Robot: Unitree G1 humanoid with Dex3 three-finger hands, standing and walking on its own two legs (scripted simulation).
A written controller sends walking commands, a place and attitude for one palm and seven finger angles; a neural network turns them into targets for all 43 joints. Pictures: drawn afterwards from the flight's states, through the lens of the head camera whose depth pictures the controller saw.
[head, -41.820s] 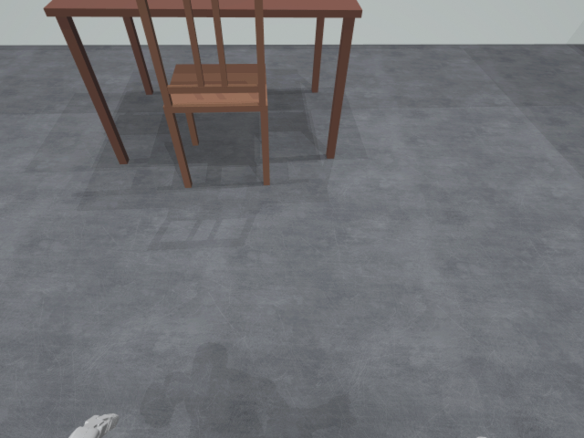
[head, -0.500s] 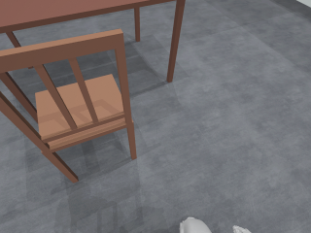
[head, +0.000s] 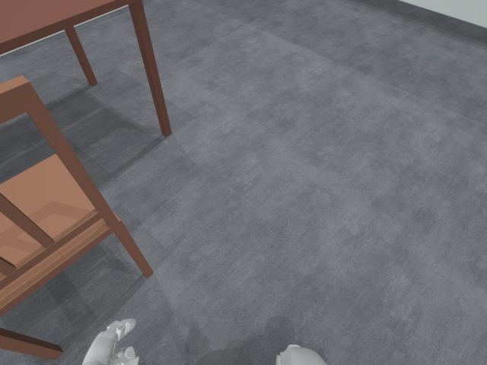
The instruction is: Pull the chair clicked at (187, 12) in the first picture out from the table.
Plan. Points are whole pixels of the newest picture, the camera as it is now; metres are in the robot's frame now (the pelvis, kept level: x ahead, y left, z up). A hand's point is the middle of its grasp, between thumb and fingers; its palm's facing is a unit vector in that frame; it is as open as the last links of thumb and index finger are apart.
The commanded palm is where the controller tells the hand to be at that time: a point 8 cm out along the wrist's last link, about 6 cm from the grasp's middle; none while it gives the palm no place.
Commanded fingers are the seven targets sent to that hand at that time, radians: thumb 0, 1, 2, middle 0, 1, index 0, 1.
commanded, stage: walk to a spot facing it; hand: left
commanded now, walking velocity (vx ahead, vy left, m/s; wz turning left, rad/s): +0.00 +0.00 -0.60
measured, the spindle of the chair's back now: out of the picture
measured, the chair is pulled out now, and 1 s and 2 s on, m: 0.34 0.34 0.34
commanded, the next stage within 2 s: turn to face it in 1.20 s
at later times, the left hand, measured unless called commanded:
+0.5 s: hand (188, 318) +0.21 +0.11 -0.13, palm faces -0.36 -0.90 -0.23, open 7.4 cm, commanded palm none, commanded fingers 0.00 0.90 0.90 -0.20 -0.30 -0.20 -0.30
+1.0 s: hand (255, 259) +0.34 -0.01 -0.15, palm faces -0.58 -0.80 -0.16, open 7.4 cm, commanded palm none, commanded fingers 0.00 0.90 0.90 -0.20 -0.30 -0.20 -0.30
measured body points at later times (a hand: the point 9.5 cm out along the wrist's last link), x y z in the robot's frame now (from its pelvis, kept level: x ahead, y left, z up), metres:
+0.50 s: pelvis +0.03 -0.03 +0.00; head +0.05 -0.06 +0.45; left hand +0.23 +0.16 -0.11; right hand -0.07 -0.27 -0.15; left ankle +0.03 +0.14 -0.73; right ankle +0.04 -0.18 -0.69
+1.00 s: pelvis +0.14 -0.10 +0.01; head +0.18 -0.10 +0.46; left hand +0.37 +0.03 -0.13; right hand -0.02 -0.26 -0.13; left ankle +0.16 +0.05 -0.73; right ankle +0.07 -0.22 -0.59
